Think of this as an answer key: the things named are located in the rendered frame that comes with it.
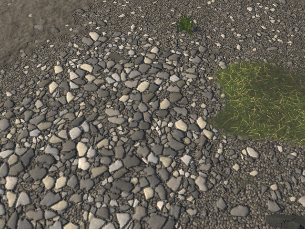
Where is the right robot hand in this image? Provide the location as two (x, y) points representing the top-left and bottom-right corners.
(266, 213), (305, 229)

